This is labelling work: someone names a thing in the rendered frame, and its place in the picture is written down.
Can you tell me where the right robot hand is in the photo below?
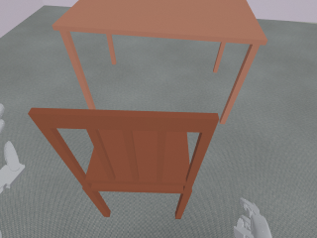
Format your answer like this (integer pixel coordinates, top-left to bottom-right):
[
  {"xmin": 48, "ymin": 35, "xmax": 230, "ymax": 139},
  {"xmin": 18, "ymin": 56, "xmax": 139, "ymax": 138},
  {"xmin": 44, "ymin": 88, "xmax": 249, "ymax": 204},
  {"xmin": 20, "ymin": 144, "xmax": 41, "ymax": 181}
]
[{"xmin": 234, "ymin": 197, "xmax": 272, "ymax": 238}]

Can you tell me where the chair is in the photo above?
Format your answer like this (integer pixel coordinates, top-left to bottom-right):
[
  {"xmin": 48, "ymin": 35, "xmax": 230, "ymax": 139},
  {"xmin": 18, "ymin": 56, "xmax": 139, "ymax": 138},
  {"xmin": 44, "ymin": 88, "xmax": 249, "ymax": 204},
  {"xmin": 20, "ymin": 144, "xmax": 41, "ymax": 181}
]
[{"xmin": 28, "ymin": 107, "xmax": 219, "ymax": 219}]

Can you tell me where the table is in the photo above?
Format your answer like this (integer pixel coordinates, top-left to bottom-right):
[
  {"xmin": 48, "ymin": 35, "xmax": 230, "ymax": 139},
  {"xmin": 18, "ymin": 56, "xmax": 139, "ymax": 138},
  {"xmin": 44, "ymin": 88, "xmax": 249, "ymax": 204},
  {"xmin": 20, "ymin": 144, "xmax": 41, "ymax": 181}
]
[{"xmin": 52, "ymin": 0, "xmax": 267, "ymax": 125}]

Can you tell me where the left robot hand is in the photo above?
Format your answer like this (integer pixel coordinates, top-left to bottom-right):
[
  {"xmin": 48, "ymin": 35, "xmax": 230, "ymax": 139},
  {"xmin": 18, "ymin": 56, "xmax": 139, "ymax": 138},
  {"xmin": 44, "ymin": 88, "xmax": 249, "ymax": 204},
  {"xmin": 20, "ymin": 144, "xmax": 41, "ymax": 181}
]
[{"xmin": 0, "ymin": 103, "xmax": 25, "ymax": 194}]

